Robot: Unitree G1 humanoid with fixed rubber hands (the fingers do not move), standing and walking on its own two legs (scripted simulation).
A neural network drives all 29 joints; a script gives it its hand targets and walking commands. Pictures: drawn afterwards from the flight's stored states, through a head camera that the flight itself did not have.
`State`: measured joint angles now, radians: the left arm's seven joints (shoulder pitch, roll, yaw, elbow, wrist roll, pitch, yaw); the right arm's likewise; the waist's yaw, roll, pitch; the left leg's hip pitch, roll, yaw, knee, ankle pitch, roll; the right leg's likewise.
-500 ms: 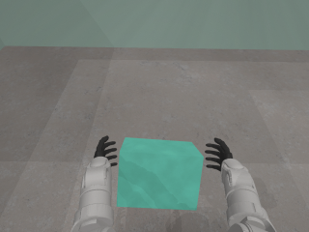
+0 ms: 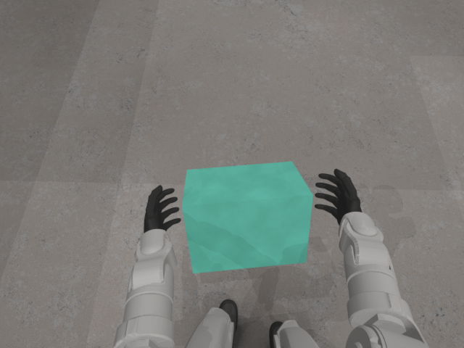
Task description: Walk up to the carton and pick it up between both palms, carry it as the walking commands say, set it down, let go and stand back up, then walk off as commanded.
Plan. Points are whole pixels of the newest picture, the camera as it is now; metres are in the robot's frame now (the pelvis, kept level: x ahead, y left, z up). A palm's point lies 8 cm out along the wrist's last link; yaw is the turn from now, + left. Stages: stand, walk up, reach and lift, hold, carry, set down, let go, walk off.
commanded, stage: set down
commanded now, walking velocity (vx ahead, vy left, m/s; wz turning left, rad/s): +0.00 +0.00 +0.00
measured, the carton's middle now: (244, 214) +0.41 +0.01 -0.22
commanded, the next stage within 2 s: none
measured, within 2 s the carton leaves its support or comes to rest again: neither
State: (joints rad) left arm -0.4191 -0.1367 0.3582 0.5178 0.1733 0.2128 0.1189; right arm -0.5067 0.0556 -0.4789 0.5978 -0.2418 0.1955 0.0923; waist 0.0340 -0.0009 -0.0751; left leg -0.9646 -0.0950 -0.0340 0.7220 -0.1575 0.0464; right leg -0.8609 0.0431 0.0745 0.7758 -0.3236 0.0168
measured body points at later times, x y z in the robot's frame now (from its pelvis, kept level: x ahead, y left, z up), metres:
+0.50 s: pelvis -0.02 -0.03 -0.08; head +0.18 -0.02 +0.33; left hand +0.35 +0.15 -0.16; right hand +0.36 -0.20 -0.17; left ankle +0.09 +0.06 -0.69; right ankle +0.02 -0.14 -0.69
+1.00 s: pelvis -0.03 -0.02 -0.16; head +0.22 +0.01 +0.21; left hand +0.37 +0.18 -0.27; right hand +0.39 -0.16 -0.27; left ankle +0.09 +0.06 -0.69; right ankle +0.02 -0.14 -0.69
